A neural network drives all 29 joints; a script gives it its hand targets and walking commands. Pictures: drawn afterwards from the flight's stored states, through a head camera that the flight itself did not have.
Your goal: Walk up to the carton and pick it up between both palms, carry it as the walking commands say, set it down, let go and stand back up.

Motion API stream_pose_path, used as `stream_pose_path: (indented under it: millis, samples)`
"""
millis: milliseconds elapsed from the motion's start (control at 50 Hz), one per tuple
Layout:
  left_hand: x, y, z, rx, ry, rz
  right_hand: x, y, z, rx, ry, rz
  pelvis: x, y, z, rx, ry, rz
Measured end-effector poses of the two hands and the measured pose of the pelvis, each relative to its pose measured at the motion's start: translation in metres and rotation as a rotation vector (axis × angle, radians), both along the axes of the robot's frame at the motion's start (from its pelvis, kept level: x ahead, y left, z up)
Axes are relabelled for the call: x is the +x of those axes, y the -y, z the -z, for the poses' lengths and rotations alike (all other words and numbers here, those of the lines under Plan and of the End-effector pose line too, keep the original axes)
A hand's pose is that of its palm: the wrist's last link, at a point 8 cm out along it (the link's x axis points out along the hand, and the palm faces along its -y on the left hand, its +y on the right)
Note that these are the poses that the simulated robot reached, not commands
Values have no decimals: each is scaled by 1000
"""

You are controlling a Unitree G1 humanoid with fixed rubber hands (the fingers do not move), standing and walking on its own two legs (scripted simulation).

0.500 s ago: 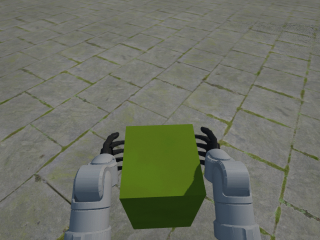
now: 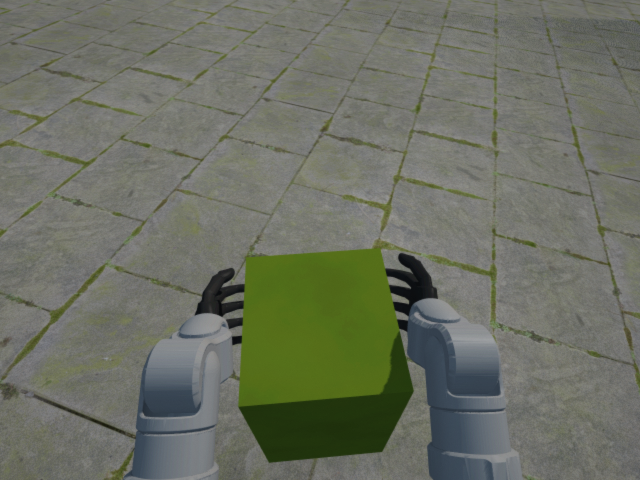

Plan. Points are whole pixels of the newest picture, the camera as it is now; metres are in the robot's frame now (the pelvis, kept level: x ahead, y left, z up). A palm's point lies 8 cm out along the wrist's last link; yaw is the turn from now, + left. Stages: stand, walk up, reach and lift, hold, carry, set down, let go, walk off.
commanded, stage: carry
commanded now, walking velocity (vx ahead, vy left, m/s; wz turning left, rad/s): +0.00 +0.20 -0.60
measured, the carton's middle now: (320, 363) +0.28 +0.01 +0.01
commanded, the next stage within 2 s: none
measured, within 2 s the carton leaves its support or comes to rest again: neither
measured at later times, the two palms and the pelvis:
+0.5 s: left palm (226, 315) +0.30 +0.12 +0.07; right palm (437, 373) +0.23 -0.11 +0.09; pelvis -0.02 +0.10 -0.01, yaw -17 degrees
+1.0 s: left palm (217, 329) +0.27 +0.12 +0.09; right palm (436, 435) +0.17 -0.10 +0.10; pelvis -0.04 +0.14 +0.00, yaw -26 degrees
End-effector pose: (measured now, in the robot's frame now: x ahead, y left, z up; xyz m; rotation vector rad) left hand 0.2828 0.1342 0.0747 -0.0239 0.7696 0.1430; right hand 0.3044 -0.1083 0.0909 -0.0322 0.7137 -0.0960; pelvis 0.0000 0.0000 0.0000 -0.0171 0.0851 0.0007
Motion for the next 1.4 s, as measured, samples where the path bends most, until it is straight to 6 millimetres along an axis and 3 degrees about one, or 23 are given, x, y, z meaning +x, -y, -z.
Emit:
stream_pose_path:
  millis: [80,180,300,380,520,620,720,900,1180,1400]
  samples:
    - [9,16,-11,11,37,63,-10,17,-6,14,38,72,-2,-6,3,7,-5,62]
    - [13,45,-4,47,4,178,-35,45,12,48,7,185,-9,-12,8,34,7,128]
    - [11,55,-7,57,-17,277,-63,51,13,72,-10,297,-22,-34,-3,60,18,190]
    - [13,46,-9,35,10,306,-69,40,6,59,18,335,-25,-55,-3,68,11,229]
    - [19,8,4,1,27,351,-71,0,8,22,33,375,-21,-104,11,34,-2,317]
    - [8,-6,10,-3,-26,384,-84,-15,9,-4,-22,381,-22,-120,3,1,1,382]
    - [8,5,-6,-4,17,428,-97,-8,-5,0,22,436,-23,-127,0,-4,-1,420]
    - [-4,23,-13,38,3,522,-134,0,1,30,7,523,-32,-137,-1,4,39,447]
    - [-16,-15,-12,19,-3,463,-129,-32,-8,2,-2,455,-41,-152,-1,-12,56,449]
    - [-13,-18,-7,22,-4,471,-128,-35,-1,1,-4,464,-41,-159,-1,-17,54,442]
